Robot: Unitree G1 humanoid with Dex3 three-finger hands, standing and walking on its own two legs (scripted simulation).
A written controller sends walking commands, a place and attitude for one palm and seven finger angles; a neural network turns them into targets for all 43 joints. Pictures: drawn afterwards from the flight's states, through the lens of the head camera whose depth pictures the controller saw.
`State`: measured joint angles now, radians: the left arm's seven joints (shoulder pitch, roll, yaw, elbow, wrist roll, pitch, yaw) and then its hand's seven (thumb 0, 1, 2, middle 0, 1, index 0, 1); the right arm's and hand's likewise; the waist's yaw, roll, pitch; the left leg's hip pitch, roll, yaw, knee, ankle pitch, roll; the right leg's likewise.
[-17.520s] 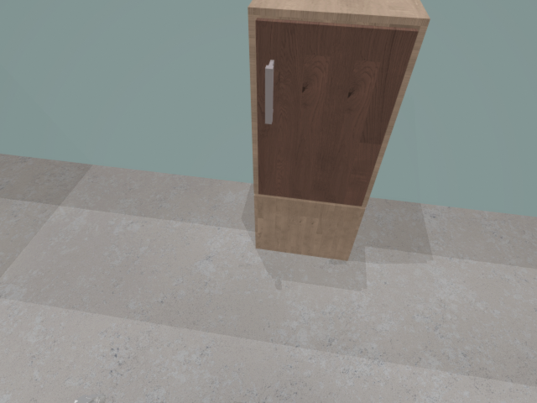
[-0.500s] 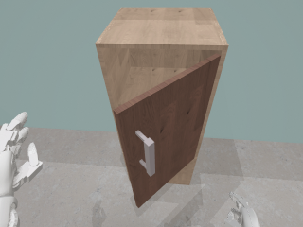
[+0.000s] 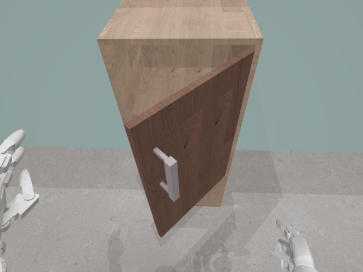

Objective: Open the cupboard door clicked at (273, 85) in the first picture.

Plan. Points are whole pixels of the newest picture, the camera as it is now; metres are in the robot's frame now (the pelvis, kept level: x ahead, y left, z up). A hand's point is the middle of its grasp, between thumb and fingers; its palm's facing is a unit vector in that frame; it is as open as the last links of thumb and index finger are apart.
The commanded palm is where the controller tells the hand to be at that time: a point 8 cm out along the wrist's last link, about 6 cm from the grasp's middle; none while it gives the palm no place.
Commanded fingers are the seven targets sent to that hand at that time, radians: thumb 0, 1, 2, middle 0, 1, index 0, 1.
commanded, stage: step back with the hand held close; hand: left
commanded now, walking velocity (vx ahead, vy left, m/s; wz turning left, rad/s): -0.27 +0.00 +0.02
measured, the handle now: (166, 175) +0.32 +0.07 +0.04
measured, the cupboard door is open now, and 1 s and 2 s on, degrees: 46 46 46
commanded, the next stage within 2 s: stop stepping back and stand still in 0.76 s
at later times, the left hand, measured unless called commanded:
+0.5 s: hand out of the picture +0.08 +0.31 +0.16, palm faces +0.46 -0.73 -0.51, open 7.4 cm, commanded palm +0.01 +0.34 +0.17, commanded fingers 0.00 0.90 0.90 -0.20 -0.30 -0.20 -0.30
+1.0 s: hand out of the picture -0.02 +0.29 +0.16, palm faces +0.35 -0.82 -0.45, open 7.4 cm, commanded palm -0.07 +0.34 +0.17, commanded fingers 0.00 0.90 0.90 -0.20 -0.30 -0.20 -0.30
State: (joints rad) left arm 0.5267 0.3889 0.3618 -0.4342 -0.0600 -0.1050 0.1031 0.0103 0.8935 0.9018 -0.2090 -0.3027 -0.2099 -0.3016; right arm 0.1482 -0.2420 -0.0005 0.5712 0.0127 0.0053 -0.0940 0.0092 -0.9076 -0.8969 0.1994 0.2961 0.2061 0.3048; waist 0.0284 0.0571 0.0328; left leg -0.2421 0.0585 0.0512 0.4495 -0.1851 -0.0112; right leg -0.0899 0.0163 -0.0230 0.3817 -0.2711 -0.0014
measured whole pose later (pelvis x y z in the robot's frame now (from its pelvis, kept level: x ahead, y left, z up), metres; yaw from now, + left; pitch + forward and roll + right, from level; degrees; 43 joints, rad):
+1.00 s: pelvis -0.22 +0.05 -0.01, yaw -3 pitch +0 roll -2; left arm 0.56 0.45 0.40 -0.55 -0.07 -0.21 0.14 0.01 0.89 0.90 -0.21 -0.30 -0.21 -0.30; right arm 0.16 -0.18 0.02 0.64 -0.01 -0.10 -0.05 0.01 -0.91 -0.90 0.20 0.30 0.21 0.31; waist 0.03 0.01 0.01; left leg -0.56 0.01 0.03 0.73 -0.24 -0.02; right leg -0.12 0.04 0.00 0.49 -0.37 -0.01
